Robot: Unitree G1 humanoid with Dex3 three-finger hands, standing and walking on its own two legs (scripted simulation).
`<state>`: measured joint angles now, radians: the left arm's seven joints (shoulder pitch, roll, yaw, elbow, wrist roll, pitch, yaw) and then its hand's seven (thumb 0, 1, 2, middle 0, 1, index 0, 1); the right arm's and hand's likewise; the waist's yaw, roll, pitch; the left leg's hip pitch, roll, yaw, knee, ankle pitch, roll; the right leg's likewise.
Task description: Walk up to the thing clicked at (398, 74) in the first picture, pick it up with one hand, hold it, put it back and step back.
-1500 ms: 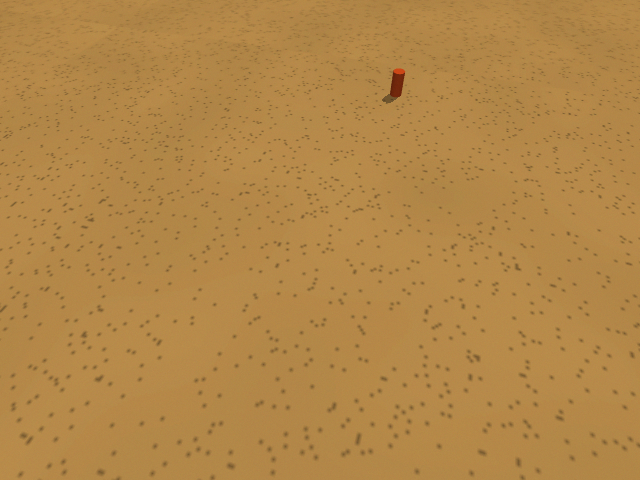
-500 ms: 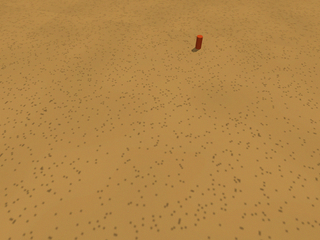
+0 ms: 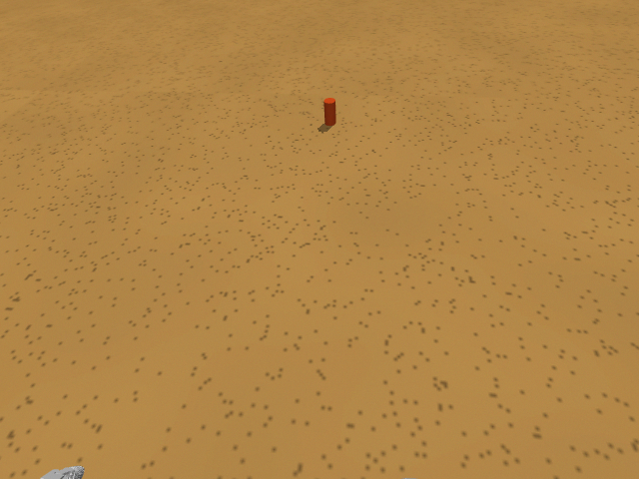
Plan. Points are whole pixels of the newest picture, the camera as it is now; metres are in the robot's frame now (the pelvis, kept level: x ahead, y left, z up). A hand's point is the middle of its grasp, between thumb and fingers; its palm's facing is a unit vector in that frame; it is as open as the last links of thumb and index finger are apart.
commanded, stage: walk up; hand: left
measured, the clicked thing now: (330, 112) +2.15 -0.04 -0.68
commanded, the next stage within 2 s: none
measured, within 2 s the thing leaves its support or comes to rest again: neither
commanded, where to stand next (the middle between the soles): +1.78 -0.18 m, yaw -8 degrees
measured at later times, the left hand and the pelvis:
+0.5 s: hand (171, 359) +0.35 +0.28 -0.14, palm faces -0.13 -0.93 -0.35, open 7.4 cm; pelvis +0.27 +0.00 +0.01, yaw -6 degrees
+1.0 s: hand (250, 196) +0.71 +0.17 -0.09, palm faces -0.14 -0.91 -0.39, open 7.4 cm; pelvis +0.57 -0.08 +0.02, yaw -7 degrees
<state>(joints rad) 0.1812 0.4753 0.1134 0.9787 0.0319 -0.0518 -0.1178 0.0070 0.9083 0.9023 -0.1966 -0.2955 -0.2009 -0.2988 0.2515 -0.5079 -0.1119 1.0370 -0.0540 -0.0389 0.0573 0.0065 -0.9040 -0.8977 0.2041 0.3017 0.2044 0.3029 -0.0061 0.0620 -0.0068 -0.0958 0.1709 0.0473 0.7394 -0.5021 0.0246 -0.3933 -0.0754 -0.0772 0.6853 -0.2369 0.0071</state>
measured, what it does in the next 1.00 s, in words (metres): walks ahead: left foot, then right foot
